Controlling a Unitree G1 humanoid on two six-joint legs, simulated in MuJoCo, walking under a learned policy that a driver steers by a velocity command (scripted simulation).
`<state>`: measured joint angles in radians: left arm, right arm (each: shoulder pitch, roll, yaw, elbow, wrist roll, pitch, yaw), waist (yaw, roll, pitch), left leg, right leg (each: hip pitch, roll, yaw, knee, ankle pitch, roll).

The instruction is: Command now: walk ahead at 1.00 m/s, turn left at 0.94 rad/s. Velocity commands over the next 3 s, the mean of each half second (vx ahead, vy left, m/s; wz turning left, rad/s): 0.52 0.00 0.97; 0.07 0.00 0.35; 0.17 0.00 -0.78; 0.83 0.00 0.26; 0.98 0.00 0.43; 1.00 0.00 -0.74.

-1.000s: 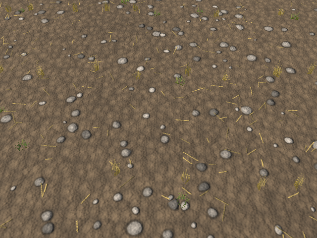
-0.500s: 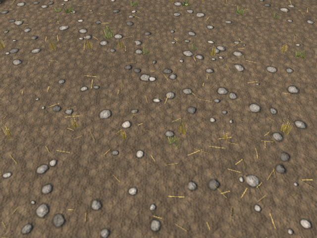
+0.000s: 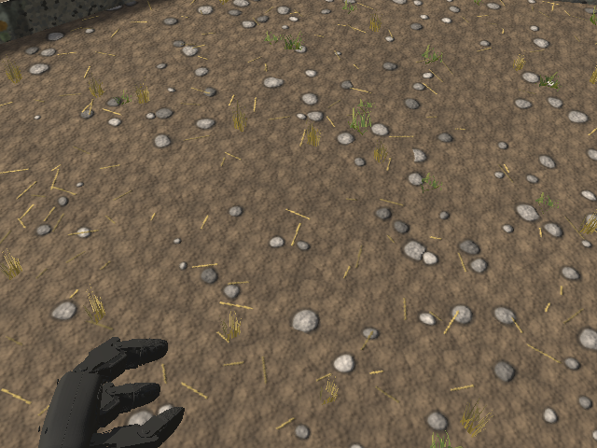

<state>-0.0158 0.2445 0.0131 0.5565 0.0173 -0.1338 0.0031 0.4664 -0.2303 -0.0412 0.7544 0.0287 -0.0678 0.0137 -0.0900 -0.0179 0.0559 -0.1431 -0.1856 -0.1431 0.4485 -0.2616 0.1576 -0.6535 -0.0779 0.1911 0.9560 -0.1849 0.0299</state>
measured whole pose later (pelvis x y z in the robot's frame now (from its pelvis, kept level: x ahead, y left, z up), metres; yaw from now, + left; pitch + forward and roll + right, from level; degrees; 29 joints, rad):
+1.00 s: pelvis +0.43 -0.02 -0.01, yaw +37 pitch +0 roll +1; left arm 0.19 0.30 0.04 0.78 -0.02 0.04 -0.01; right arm 0.08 -0.24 -0.03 0.66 -0.01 0.03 -0.03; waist 0.03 -0.01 0.03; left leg -0.33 0.01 0.06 0.59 -0.26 0.01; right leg -0.36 -0.06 -0.05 0.73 -0.33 0.03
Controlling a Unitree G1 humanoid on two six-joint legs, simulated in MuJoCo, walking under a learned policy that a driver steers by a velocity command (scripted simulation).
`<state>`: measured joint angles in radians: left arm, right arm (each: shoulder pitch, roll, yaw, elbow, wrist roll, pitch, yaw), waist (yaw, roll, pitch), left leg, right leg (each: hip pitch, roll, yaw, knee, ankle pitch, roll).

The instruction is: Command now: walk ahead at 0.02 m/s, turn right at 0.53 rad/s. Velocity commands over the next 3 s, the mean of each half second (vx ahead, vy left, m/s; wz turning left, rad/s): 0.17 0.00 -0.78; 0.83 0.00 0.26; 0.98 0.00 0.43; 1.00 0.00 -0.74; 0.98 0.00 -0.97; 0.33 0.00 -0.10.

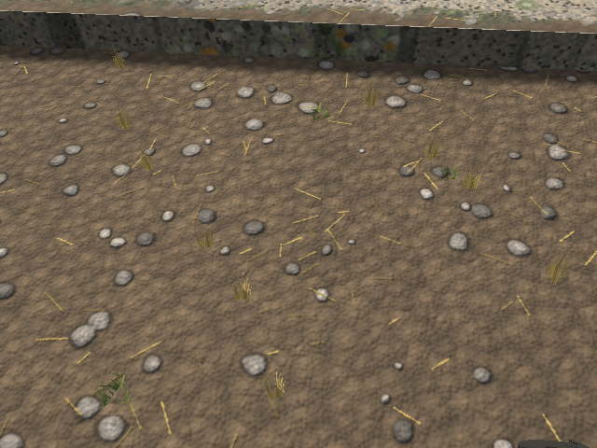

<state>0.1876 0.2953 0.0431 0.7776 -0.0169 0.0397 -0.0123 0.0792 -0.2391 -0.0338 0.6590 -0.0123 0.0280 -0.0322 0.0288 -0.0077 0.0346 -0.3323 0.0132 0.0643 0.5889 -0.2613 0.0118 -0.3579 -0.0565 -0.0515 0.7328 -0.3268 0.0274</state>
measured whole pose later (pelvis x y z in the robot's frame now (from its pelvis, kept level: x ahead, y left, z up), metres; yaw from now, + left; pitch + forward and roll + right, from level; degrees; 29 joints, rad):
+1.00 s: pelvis +0.28 -0.18 +0.01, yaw -14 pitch +2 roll -3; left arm 0.27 0.27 0.06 0.69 0.01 -0.09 -0.01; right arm 0.36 -0.31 -0.05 0.76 0.06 -0.05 0.00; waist 0.00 0.04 0.00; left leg -0.58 0.09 -0.02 1.33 -0.31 0.04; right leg -0.19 -0.03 -0.08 0.47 -0.31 0.04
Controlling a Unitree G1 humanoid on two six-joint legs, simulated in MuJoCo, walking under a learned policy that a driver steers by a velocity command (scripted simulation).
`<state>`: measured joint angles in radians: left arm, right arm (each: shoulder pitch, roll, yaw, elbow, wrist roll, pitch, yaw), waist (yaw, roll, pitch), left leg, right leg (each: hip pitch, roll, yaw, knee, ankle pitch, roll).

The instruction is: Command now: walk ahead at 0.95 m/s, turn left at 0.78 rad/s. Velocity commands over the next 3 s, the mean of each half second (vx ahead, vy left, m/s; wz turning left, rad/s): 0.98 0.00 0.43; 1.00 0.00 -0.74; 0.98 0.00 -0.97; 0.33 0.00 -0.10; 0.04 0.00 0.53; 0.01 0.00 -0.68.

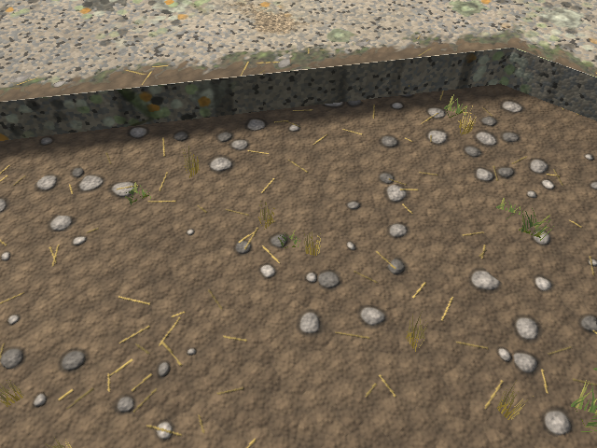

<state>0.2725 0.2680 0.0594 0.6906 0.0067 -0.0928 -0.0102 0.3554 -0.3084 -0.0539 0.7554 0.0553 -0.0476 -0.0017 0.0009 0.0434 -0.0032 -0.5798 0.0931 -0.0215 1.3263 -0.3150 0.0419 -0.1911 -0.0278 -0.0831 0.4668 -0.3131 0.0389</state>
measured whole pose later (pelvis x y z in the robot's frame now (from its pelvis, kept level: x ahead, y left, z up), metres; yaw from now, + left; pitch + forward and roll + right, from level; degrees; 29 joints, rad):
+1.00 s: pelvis +0.85 +0.14 +0.00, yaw -11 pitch +0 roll +0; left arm 0.48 0.20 0.04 0.79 -0.03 -0.07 -0.01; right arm -0.02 -0.22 0.02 0.52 -0.02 -0.14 -0.01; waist 0.10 0.01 0.03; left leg -0.66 0.08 -0.22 0.89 -0.15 -0.04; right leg -0.13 0.21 0.16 0.44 -0.27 -0.17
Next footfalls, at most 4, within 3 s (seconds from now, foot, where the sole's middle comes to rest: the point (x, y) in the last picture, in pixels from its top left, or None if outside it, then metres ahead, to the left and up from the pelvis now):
0.26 left None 0.40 0.14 -0.77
0.74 right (268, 306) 0.84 0.11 -0.77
1.14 left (223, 192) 1.24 0.26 -0.77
1.60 right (363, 148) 1.44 -0.18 -0.77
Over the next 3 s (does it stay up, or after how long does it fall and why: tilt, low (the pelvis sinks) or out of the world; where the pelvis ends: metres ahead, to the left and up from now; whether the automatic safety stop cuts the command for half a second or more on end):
stays up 1.66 -0.16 0.07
